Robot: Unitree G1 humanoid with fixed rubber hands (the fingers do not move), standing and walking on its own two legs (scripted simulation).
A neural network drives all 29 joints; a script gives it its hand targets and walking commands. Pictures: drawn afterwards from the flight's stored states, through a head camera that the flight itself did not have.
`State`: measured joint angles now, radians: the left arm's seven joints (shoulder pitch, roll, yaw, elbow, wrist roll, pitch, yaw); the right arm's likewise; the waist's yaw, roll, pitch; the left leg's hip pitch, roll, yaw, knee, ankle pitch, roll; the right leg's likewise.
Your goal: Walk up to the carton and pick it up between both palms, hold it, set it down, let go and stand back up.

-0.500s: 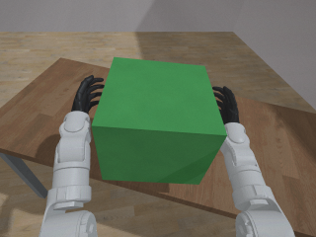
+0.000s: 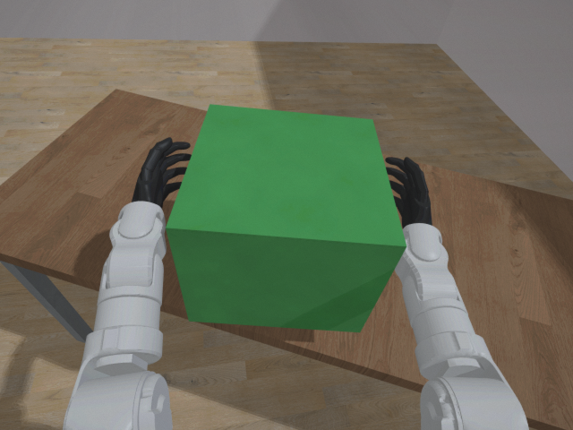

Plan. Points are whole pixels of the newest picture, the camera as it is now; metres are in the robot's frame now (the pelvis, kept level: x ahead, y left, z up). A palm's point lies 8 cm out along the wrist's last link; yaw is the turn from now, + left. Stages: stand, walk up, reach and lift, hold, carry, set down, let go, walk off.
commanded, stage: set down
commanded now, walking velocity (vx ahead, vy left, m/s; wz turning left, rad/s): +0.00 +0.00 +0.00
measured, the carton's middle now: (283, 216) +0.41 +0.00 +0.04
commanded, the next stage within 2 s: none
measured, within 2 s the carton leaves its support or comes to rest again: neither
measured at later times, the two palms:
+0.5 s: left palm (160, 195) +0.40 +0.19 +0.09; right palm (403, 211) +0.39 -0.18 +0.08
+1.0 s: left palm (166, 200) +0.42 +0.19 +0.06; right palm (395, 217) +0.40 -0.18 +0.06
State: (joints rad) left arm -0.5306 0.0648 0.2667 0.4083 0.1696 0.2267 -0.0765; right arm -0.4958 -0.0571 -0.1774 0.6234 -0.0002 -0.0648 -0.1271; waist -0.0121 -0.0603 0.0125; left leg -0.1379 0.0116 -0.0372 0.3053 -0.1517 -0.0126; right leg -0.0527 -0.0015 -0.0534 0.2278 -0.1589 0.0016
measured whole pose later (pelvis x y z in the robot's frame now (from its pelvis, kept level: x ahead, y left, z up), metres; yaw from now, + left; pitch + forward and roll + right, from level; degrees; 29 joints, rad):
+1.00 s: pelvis +0.02 +0.00 +0.00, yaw -3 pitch +8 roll -1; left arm -0.68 0.09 0.34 0.82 0.22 -0.07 -0.05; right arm -0.63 -0.03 -0.35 0.91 -0.17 -0.27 -0.08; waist 0.04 -0.04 -0.03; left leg -0.29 0.04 0.06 0.30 -0.16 -0.01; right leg -0.22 0.00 -0.07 0.23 -0.15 0.00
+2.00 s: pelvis +0.01 +0.00 +0.00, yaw -2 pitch +10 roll +0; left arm -0.78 0.07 0.50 0.97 0.34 -0.19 -0.10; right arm -0.67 0.02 -0.56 0.91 -0.36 -0.33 -0.03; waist 0.01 -0.04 -0.02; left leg -0.32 0.03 0.06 0.28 -0.13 0.00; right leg -0.27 -0.02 -0.09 0.24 -0.14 0.00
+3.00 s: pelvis +0.00 +0.01 +0.00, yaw -2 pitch +11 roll +0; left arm -0.78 0.06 0.55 0.99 0.39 -0.25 -0.09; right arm -0.66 0.04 -0.61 0.89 -0.40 -0.33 0.01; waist 0.01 -0.06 -0.02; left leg -0.38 0.03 0.07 0.30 -0.12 0.01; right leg -0.34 -0.02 -0.08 0.29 -0.14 0.00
